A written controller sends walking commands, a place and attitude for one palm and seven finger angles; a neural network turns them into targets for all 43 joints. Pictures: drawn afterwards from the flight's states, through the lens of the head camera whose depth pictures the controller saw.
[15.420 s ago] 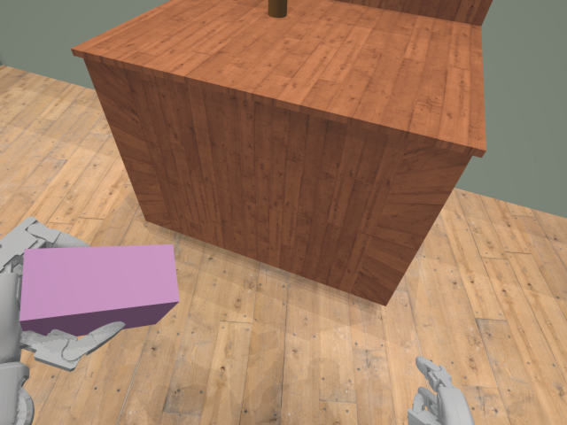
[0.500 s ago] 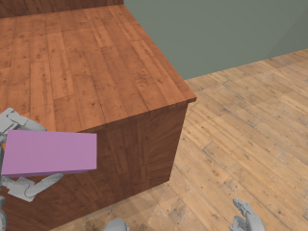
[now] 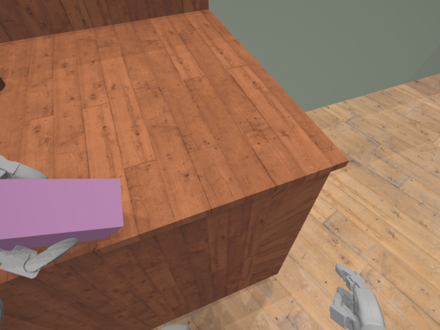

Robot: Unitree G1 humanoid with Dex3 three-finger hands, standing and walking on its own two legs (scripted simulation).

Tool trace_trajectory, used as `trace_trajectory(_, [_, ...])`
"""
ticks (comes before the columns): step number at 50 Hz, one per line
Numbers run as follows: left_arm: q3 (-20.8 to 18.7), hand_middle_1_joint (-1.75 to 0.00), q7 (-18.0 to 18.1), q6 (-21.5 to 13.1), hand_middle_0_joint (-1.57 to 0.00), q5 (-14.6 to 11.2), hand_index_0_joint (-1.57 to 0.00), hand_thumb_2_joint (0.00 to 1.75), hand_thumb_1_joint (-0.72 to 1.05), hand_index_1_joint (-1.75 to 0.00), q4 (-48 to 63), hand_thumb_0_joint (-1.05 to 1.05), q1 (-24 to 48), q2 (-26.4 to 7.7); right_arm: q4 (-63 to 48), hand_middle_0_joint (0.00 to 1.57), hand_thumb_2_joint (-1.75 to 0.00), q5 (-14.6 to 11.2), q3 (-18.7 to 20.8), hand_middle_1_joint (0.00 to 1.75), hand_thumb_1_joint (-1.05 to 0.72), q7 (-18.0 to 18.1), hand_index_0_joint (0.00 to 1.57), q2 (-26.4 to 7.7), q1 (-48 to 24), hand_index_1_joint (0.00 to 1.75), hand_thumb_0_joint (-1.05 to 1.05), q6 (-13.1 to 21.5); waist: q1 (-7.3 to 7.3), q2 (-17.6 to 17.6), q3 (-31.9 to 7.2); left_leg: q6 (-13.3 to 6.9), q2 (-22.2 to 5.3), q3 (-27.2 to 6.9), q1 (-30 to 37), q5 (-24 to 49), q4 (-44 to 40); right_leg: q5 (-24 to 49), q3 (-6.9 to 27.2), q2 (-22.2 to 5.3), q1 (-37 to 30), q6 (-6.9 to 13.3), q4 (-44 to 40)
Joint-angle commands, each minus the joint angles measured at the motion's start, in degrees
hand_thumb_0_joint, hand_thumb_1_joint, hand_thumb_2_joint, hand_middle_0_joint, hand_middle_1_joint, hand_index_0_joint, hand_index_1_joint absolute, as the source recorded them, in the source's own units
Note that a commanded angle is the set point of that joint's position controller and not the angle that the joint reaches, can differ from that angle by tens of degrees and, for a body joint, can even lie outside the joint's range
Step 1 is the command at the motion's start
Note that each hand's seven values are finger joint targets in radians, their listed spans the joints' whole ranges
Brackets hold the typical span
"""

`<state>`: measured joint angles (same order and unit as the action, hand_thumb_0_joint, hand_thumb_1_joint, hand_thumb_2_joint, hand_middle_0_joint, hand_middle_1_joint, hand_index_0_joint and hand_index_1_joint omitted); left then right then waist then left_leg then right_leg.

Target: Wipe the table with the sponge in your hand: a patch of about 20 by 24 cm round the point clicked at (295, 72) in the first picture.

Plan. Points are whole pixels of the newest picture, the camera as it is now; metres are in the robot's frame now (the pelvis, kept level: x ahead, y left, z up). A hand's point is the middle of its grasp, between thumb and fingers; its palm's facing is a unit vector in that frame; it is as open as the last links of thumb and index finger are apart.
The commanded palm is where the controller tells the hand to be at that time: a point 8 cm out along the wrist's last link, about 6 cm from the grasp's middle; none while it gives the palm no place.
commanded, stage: come to a stop and stand still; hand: left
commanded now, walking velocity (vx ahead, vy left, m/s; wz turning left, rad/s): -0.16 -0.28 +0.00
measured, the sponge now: (78, 213) +0.23 +0.22 +0.15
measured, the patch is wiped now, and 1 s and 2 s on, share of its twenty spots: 0.00 0.00 0.00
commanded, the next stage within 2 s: look again from close up in 0.84 s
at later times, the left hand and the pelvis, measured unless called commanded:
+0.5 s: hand (29, 198) +0.24 +0.28 +0.17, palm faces +0.45 -0.83 -0.34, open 10.7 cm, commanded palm +0.19 +0.30 +0.20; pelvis +0.03 +0.02 +0.03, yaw +0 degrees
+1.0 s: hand out of the picture +0.25 +0.31 +0.20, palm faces +0.45 -0.77 -0.44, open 10.7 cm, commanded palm +0.17 +0.31 +0.20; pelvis +0.02 +0.03 +0.03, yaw +2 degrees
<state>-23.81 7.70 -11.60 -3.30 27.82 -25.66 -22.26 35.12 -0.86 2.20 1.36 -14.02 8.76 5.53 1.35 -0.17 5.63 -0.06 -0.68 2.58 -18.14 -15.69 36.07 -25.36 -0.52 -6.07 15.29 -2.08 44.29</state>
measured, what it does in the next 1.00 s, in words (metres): steps on the spot: right foot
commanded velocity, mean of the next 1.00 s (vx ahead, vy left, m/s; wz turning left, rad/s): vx -0.03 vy -0.05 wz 0.00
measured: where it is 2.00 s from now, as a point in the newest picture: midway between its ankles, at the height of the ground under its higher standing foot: outside the picture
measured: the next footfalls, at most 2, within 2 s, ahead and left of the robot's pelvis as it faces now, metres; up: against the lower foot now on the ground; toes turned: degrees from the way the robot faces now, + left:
right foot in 0.16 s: +0.08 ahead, -0.07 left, +0.00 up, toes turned -1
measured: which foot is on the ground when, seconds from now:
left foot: down 0.00-1.00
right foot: up 0.00-0.14, down 0.16-1.00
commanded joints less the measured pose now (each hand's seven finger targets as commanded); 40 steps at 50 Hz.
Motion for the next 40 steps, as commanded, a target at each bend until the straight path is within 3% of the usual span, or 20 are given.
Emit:
trace_trajectory(1, [-2.8,-1.60,1.1,-0.7,-1.20,0.8,-1.20,1.30,0.10,-1.60,13.9,0.00,7.7,-7.6,-9.1,0.20,-0.90,0.4,0.8,0.30,-0.90,0.8,0.20,-3.9,-3.9,0.30,0.00,4.3,-1.46,8.9,-11.3,-10.4,-15.0,-19.0,16.1,32.3,-16.5,-6.0,0.6,4.4,12.9,1.1,12.7])
trace_trajectory(3, [-2.7,-1.60,1.7,0.4,-1.20,1.4,-1.20,1.30,0.10,-1.60,17.0,0.00,9.7,-7.7,-8.7,0.20,-0.90,0.4,0.3,0.30,-0.90,0.7,0.20,-3.5,-4.9,0.30,0.00,5.0,-1.40,9.2,-11.6,-7.0,-12.7,-13.4,13.3,30.6,-16.1,-0.1,0.0,4.1,6.1,1.4,0.9])
trace_trajectory(4, [-3.9,-1.60,2.1,0.1,-1.20,1.6,-1.20,1.30,0.10,-1.60,19.2,0.00,11.0,-9.1,-8.8,0.20,-0.90,0.4,-0.3,0.30,-0.90,0.9,0.20,-3.2,-6.2,0.30,0.00,5.4,-0.94,12.1,-13.1,-5.8,-11.6,-9.7,13.1,27.5,-15.7,2.1,-0.7,4.6,3.6,1.5,-3.4])
trace_trajectory(7, [-3.9,-1.60,1.6,0.2,-1.20,1.6,-1.20,1.30,0.10,-1.60,18.6,0.00,5.6,-8.5,-9.6,0.20,-0.90,0.7,-1.1,0.30,-0.90,0.5,0.20,-3.4,-5.2,0.30,0.00,6.1,-0.75,13.9,-11.2,-2.5,-9.7,-8.0,5.0,13.7,-15.9,12.5,-2.1,6.9,-7.1,2.1,-19.8])
trace_trajectory(9, [-6.0,-1.60,1.2,0.2,-1.20,1.3,-1.20,1.30,0.10,-1.60,16.7,0.00,3.6,-10.4,-10.1,0.20,-0.90,0.9,-1.4,0.30,-0.90,0.6,0.20,-3.1,-5.5,0.30,0.00,5.3,-0.85,9.8,-11.7,-1.0,-7.5,-6.3,0.0,6.5,-15.0,18.4,0.5,6.3,-12.8,2.5,-24.0])
trace_trajectory(11, [-5.1,-1.60,0.8,1.4,-1.20,0.5,-1.20,1.30,0.10,-1.60,13.7,0.00,0.5,-7.5,-10.1,0.20,-0.90,0.6,-0.7,0.30,-0.90,0.7,0.20,-3.2,-4.3,0.30,0.00,4.8,-0.66,-0.7,-11.0,-0.1,-4.0,-3.7,1.1,0.8,-12.6,19.4,5.1,5.1,-10.1,3.9,-25.2])
trace_trajectory(12, [-5.1,-1.60,0.7,1.9,-1.20,-0.2,-1.20,1.30,0.10,-1.60,12.4,0.00,-0.7,-7.1,-10.0,0.20,-0.90,0.5,-0.5,0.30,-0.90,0.8,0.20,-3.5,-3.9,0.30,0.00,4.2,-0.97,-2.7,-11.4,0.3,-3.1,-3.0,3.1,1.4,-10.9,18.9,7.3,3.6,-7.9,4.7,-27.2])
trace_trajectory(13, [-5.3,-1.60,0.7,2.3,-1.20,-0.5,-1.20,1.30,0.10,-1.60,11.3,0.00,-0.5,-7.1,-9.8,0.20,-0.90,0.6,-0.7,0.30,-0.90,1.0,0.20,-3.4,-3.9,0.30,0.00,3.7,-1.15,-1.7,-12.2,0.5,-2.9,-2.8,4.9,2.4,-10.8,19.3,8.3,2.9,-6.7,5.0,-28.1])
trace_trajectory(15, [-3.4,-1.60,0.8,3.1,-1.20,-0.8,-1.20,1.30,0.10,-1.60,9.4,0.00,0.4,-5.7,-9.4,0.20,-0.90,0.5,-1.2,0.30,-0.90,1.7,0.20,-3.4,-4.5,0.30,0.00,3.1,-1.31,2.1,-12.2,0.4,-3.8,-3.3,6.4,4.1,-13.6,20.6,6.4,3.7,-6.4,3.9,-27.8])
trace_trajectory(19, [-0.7,-1.60,1.2,4.1,-1.20,-0.3,-1.20,1.30,0.10,-1.60,10.9,0.00,7.7,-5.6,-9.5,0.20,-0.90,0.2,-1.4,0.30,-0.90,3.0,0.20,-3.7,-6.5,0.30,0.00,3.0,-1.03,4.4,-12.2,0.1,-4.2,-3.4,8.7,7.9,-16.1,24.0,4.1,4.7,-7.0,2.6,-27.9])
trace_trajectory(23, [1.1,-1.60,1.6,4.5,-1.20,0.1,-1.20,1.30,0.10,-1.60,13.2,0.00,9.5,-5.4,-10.1,0.20,-0.90,0.2,-1.0,0.30,-0.90,3.4,0.20,-4.0,-5.6,0.30,0.00,3.0,-0.54,3.8,-11.4,0.0,-3.6,-3.3,9.3,10.5,-16.7,25.9,3.2,4.8,-8.3,2.2,-28.7])
trace_trajectory(24, [0.1,-1.60,2.0,4.5,-1.20,0.1,-1.20,1.30,0.10,-1.60,14.7,0.00,10.1,-6.6,-9.8,0.20,-0.90,0.1,-1.1,0.30,-0.90,3.6,0.20,-3.8,-6.5,0.30,0.00,3.1,-0.57,4.6,-12.3,0.2,-3.6,-3.4,9.9,11.0,-17.2,25.8,2.7,4.8,-8.7,2.3,-28.3])
trace_trajectory(26, [0.3,-1.60,2.2,4.5,-1.20,0.1,-1.20,1.30,0.10,-1.60,13.9,0.00,7.4,-5.6,-10.1,0.20,-0.90,0.2,-0.6,0.30,-0.90,3.6,0.20,-4.2,-5.6,0.30,0.00,2.7,-0.35,4.2,-12.1,0.2,-3.3,-3.5,9.2,12.3,-17.1,26.6,2.5,4.9,-10.1,2.4,-28.4])
trace_trajectory(29, [-2.4,-1.60,2.5,4.3,-1.20,-0.1,-1.20,1.30,0.10,-1.60,14.1,0.00,2.8,-7.6,-10.5,0.20,-0.90,0.2,-0.3,0.30,-0.90,3.5,0.20,-4.2,-6.0,0.30,0.00,2.2,-0.11,5.3,-13.7,0.2,-3.2,-3.7,9.0,12.8,-17.3,26.8,2.3,4.5,-11.5,2.7,-27.9])
trace_trajectory(30, [-1.7,-1.60,2.4,4.2,-1.20,-0.3,-1.20,1.30,0.10,-1.60,13.9,0.00,1.6,-6.4,-10.7,0.20,-0.90,0.2,-0.4,0.30,-0.90,3.4,0.20,-4.1,-5.5,0.30,0.00,1.8,-0.15,5.0,-13.5,0.2,-3.2,-3.9,8.4,13.0,-17.4,26.6,2.1,4.6,-12.1,2.7,-27.9])
trace_trajectory(34, [-3.4,-1.60,2.3,3.8,-1.20,-0.8,-1.20,1.30,0.10,-1.60,13.9,0.00,-0.7,-7.6,-11.3,0.20,-0.90,0.1,-0.3,0.30,-0.90,3.4,0.20,-4.2,-5.8,0.30,0.00,1.3,-0.30,5.1,-12.8,0.1,-3.3,-4.3,7.1,9.3,-18.0,24.1,2.4,4.4,-11.2,2.8,-28.2])
trace_trajectory(36, [-2.6,-1.60,2.1,3.8,-1.20,-0.8,-1.20,1.30,0.10,-1.60,13.2,0.00,0.0,-6.8,-11.5,0.20,-0.90,0.2,-0.3,0.30,-0.90,3.4,0.20,-4.3,-5.3,0.30,0.00,1.0,-0.44,3.7,-11.7,0.0,-3.3,-4.2,6.7,7.7,-18.2,22.9,2.6,4.6,-10.6,2.6,-28.9])
trace_trajectory(40, [-1.0,-1.60,2.0,3.7,-1.20,-0.6,-1.20,1.30,0.10,-1.60,12.8,0.00,2.9,-5.8,-11.1,0.20,-0.90,0.2,-0.4,0.30,-0.90,3.5,0.20,-4.5,-5.2,0.30,0.00,1.2,-0.84,4.0,-11.3,-0.2,-3.3,-4.1,7.6,5.6,-18.6,21.2,2.3,4.8,-9.1,2.4,-29.3])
